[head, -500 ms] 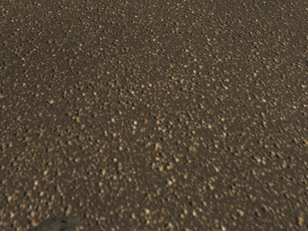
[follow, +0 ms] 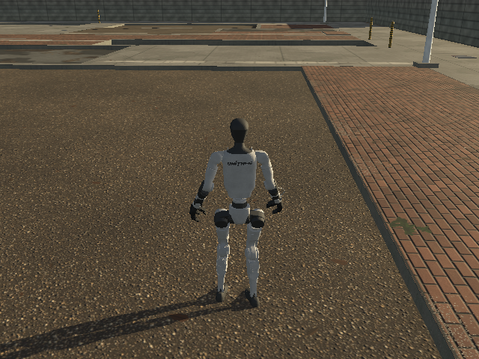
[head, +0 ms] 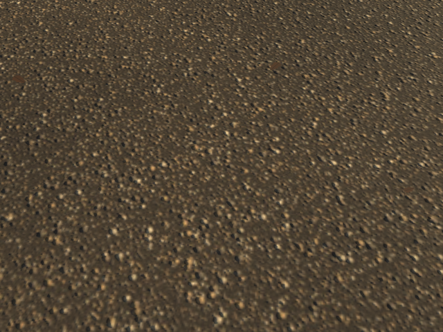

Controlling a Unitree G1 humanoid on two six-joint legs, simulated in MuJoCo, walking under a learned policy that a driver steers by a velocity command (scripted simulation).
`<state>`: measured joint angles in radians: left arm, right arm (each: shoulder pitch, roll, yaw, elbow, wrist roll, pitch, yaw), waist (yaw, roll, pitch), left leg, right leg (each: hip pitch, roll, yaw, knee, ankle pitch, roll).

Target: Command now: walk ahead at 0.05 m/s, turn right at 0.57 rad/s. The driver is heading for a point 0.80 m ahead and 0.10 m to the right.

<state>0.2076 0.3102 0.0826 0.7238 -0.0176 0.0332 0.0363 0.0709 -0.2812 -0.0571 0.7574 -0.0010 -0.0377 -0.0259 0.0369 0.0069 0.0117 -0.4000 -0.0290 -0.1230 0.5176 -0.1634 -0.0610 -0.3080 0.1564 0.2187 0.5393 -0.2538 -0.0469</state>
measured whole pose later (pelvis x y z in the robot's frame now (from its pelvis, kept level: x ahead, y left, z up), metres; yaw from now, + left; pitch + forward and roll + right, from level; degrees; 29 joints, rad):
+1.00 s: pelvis +0.13 -0.03 +0.00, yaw -22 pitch +2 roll +0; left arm 0.37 0.31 0.06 0.78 -0.01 -0.03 0.00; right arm 0.12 -0.29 -0.05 0.76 0.01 -0.10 0.03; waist 0.05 -0.03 -0.02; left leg -0.35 0.00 0.03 0.51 -0.20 0.03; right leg -0.15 0.01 0.09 0.59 -0.42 -0.03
